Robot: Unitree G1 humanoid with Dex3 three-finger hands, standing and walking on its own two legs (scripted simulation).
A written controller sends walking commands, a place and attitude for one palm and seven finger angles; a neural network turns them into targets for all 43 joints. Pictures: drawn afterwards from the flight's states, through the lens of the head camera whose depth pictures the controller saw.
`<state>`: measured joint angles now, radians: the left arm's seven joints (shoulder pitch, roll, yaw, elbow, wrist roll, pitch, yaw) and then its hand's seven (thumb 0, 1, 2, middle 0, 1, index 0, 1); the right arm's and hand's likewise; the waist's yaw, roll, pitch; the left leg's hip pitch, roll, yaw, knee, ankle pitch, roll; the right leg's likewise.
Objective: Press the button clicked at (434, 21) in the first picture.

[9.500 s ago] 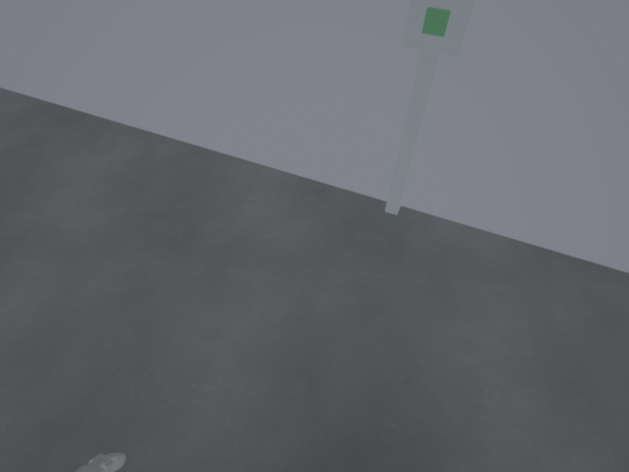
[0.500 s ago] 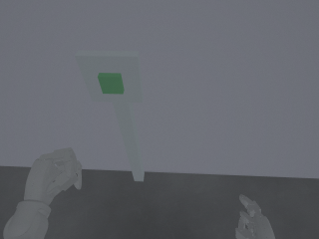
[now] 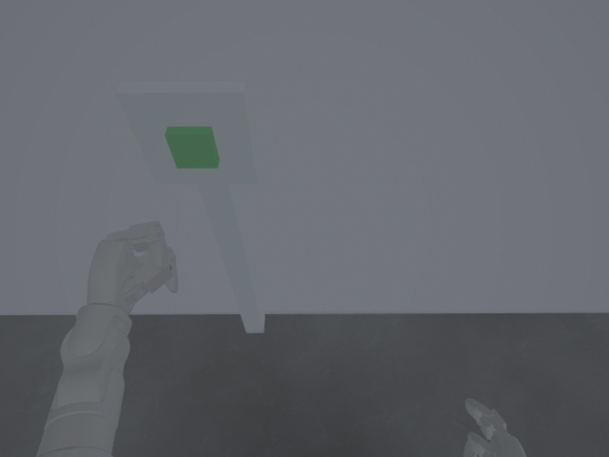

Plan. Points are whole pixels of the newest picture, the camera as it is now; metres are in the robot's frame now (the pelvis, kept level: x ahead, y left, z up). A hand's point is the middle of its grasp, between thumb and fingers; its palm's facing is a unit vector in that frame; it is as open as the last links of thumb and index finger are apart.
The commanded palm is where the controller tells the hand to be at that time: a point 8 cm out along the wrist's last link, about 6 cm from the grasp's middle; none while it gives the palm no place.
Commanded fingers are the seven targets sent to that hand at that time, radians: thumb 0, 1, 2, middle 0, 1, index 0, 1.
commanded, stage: aim a knuckle at the button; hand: left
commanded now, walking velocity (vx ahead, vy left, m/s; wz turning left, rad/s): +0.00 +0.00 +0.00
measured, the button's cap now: (194, 146) +0.54 +0.20 +0.10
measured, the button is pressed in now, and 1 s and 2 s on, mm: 0 0 0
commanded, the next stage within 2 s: press the button with the knuckle in 1.34 s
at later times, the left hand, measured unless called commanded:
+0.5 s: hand (204, 220) +0.41 +0.16 +0.07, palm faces +0.01 -1.00 -0.01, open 3.1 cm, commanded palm +0.39 +0.22 +0.07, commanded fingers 0.00 0.90 0.90 -1.30 -1.50 -1.30 -1.50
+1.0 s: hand (210, 209) +0.44 +0.16 +0.06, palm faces +0.04 -1.00 -0.01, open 3.1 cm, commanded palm +0.41 +0.22 +0.06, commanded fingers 0.00 0.90 0.90 -1.30 -1.50 -1.30 -1.50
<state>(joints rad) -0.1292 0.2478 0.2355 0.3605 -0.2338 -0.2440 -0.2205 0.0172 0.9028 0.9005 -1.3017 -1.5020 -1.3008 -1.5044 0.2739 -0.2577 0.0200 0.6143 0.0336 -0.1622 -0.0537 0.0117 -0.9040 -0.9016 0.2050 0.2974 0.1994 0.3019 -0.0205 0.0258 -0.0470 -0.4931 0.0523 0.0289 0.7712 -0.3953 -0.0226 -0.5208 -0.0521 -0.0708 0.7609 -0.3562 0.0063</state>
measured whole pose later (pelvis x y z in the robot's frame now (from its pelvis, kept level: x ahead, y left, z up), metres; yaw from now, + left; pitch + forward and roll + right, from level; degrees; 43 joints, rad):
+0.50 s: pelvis +0.00 +0.00 -0.01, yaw -1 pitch +11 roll +0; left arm -0.51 0.26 0.25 0.77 -0.16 -0.34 -0.16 0.02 0.90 0.90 -1.30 -1.50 -1.30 -1.50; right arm 0.30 -0.25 0.01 0.65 0.02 -0.06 -0.02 0.01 -0.91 -0.90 0.20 0.30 0.20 0.30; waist -0.06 0.02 -0.07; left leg -0.61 0.06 0.04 0.83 -0.41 -0.02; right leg -0.64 -0.05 -0.06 0.81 -0.36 0.01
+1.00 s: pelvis -0.01 +0.00 -0.01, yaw -2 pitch +14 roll +0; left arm -0.64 0.31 0.33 0.94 -0.13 -0.42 -0.14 0.02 0.90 0.90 -1.30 -1.50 -1.30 -1.50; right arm 0.37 -0.25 0.00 0.64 0.01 0.02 -0.01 0.01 -0.91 -0.90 0.20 0.30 0.20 0.30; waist -0.10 0.02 -0.08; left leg -0.69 0.07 0.05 0.87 -0.42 -0.02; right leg -0.73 -0.03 -0.04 0.84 -0.36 0.01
